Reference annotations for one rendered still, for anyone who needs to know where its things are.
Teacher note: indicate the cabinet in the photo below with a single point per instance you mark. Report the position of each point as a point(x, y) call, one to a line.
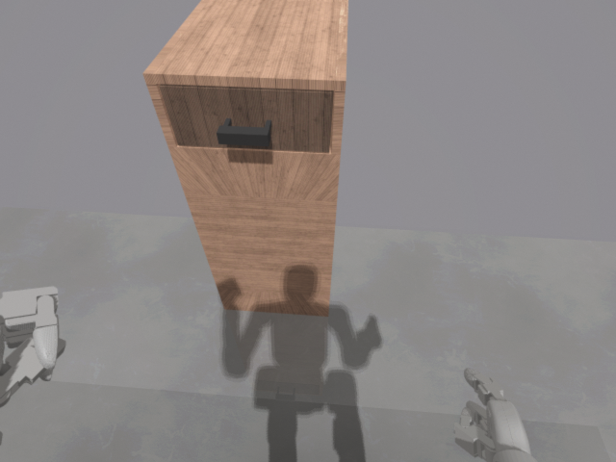
point(265, 218)

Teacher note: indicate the left robot hand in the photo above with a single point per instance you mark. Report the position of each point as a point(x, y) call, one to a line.
point(28, 323)

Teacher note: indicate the handle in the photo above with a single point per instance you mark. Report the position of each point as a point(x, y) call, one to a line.
point(239, 135)

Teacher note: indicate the right robot hand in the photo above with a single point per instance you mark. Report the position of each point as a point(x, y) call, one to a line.
point(497, 428)

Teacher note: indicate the drawer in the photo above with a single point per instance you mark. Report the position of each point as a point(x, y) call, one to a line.
point(300, 119)

